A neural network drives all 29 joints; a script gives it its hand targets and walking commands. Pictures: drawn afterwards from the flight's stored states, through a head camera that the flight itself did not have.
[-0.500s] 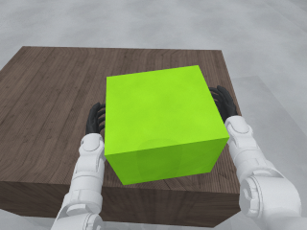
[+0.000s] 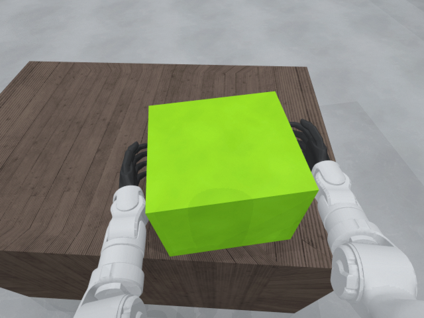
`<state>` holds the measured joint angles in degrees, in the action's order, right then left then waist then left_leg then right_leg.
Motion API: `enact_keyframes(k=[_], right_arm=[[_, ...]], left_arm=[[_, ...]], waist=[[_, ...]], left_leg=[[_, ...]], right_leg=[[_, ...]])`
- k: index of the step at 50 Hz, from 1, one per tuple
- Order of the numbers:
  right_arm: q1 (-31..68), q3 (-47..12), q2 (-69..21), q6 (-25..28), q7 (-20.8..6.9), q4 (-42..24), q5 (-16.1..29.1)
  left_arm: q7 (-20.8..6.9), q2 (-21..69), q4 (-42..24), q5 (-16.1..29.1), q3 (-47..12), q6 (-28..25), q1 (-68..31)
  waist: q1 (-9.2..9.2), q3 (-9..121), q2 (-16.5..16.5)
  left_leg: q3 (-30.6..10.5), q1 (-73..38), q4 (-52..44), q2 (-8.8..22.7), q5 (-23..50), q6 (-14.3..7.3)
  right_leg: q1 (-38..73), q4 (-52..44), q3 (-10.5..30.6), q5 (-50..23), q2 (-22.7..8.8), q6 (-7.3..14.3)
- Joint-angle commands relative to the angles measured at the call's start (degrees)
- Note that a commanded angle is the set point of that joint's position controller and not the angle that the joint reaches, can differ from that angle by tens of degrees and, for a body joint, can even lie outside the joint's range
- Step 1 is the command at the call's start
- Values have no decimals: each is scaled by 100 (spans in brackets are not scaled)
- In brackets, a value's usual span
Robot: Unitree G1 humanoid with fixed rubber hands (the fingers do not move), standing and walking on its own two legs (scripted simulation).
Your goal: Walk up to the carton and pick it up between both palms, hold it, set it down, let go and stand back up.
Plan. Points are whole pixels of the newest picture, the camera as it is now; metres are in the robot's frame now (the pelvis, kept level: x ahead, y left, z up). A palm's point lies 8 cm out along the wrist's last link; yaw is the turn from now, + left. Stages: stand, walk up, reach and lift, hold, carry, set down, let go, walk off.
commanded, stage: set down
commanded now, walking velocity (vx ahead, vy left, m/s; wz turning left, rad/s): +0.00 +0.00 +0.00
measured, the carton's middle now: (221, 174) +0.41 +0.01 +0.00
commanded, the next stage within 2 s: none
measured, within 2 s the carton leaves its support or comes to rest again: neither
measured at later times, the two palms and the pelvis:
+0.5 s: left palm (133, 186) +0.36 +0.19 +0.03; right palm (314, 159) +0.42 -0.18 +0.05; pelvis +0.00 +0.00 +0.00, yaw +0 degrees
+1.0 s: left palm (127, 197) +0.34 +0.21 +0.01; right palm (314, 163) +0.42 -0.18 +0.04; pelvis -0.03 -0.01 -0.01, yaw -1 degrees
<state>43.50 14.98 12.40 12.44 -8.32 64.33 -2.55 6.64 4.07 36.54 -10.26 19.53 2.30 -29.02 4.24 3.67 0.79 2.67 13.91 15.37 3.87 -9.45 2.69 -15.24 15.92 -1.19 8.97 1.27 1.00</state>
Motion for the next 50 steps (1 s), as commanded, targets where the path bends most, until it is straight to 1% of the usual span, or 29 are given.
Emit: enact_keyframes(k=[1,5,10,11,12,16,17,19,22,23,25,28,31,34,36,38,39,40,45,50], right_arm=[[2756,-1015,-2252,467,-664,-349,-607],[2659,-1031,-2178,490,-644,-332,-603],[2594,-1083,-1899,525,-570,-351,-526],[2581,-1009,-1725,523,-540,-304,-499],[2574,-998,-1508,517,-499,-290,-442],[2624,-834,-702,489,-280,-282,-247],[2630,-890,-338,489,-201,-292,-83],[2803,-1168,227,463,-50,-191,392],[3090,-1623,715,372,136,208,1113],[3168,-1773,936,368,180,292,1364],[3328,-1986,1354,408,255,311,1792],[3419,-2254,1627,428,285,447,2210],[3541,-2306,1844,452,280,460,2387],[3618,-2307,2050,471,264,485,2473],[3695,-2331,2150,461,247,533,2538],[3740,-2364,2199,442,243,546,2567],[3725,-2373,2218,435,244,608,2584],[3737,-2397,2228,433,241,598,2605],[3804,-2470,2323,411,225,624,2701],[3754,-2529,2405,371,189,591,2770]], left_arm=[[-539,2170,175,-630,-788,-475,-2416],[-536,2109,229,-639,-741,-522,-2262],[-481,1809,281,-603,-664,-605,-2143],[-448,1723,289,-592,-659,-622,-2122],[-404,1515,316,-578,-582,-645,-2076],[-150,796,277,-499,-352,-755,-2090],[-55,481,284,-407,-345,-777,-2034],[143,37,318,-130,-464,-787,-2142],[386,-291,518,273,-745,-783,-2408],[457,-489,663,412,-805,-800,-2414],[578,-871,809,718,-966,-900,-2513],[674,-1041,984,1010,-1159,-1077,-2733],[720,-1076,968,1237,-1299,-1213,-2995],[721,-1148,1030,1330,-1286,-1272,-3075],[711,-1219,1060,1394,-1294,-1282,-3137],[680,-1313,1216,1424,-1252,-1273,-3128],[665,-1341,1256,1433,-1241,-1274,-3119],[656,-1389,1262,1458,-1227,-1291,-3122],[571,-1562,1572,1558,-1206,-1301,-3131],[512,-1658,1589,1690,-1262,-1336,-3103]], waist=[[711,1891,-471],[720,1874,-484],[731,1874,-505],[715,1891,-475],[746,1881,-500],[750,1841,-534],[785,1907,-518],[833,2059,-443],[857,2244,-236],[913,2355,-213],[967,2796,-127],[1009,3323,16],[943,3912,147],[915,4168,169],[900,4175,196],[933,4121,146],[907,4068,114],[930,4092,108],[914,4057,-3],[873,4076,8]], left_leg=[[419,457,249,-269,2063,-164],[414,520,245,-268,2061,-177],[410,617,261,-281,2026,-200],[404,602,267,-276,2053,-189],[413,623,272,-279,2056,-196],[398,687,297,-281,2036,-237],[393,678,319,-265,2064,-224],[400,770,381,-273,2040,-199],[372,828,527,-272,1981,-107],[360,811,603,-264,1995,-59],[373,768,811,-253,2151,60],[414,689,1118,-215,2397,207],[417,586,1357,-170,2615,303],[407,551,1521,-137,2796,373],[404,599,1563,-135,2774,396],[415,762,1572,-149,2646,391],[407,830,1567,-158,2581,382],[415,887,1573,-167,2520,381],[424,1204,1542,-211,2209,349],[405,1286,1498,-224,2076,332]], right_leg=[[1035,283,-242,-2133,42,-91],[1041,302,-231,-2185,36,-101],[1085,341,-206,-2259,19,-107],[1052,343,-208,-2224,30,-105],[1066,346,-190,-2262,30,-110],[978,334,-160,-2110,61,-119],[979,350,-155,-2131,77,-118],[951,397,-94,-2173,133,-102],[690,469,-14,-2049,257,-36],[595,495,12,-1992,295,-9],[443,626,45,-2027,357,39],[151,806,31,-1972,427,111],[-171,947,14,-1945,471,170],[-359,1059,9,-1993,495,173],[-446,1094,20,-1952,502,170],[-423,1134,42,-1946,480,156],[-414,1144,58,-1944,470,144],[-398,1161,62,-1931,461,137],[-321,1227,121,-1920,407,86],[-254,1259,158,-1847,375,65]])
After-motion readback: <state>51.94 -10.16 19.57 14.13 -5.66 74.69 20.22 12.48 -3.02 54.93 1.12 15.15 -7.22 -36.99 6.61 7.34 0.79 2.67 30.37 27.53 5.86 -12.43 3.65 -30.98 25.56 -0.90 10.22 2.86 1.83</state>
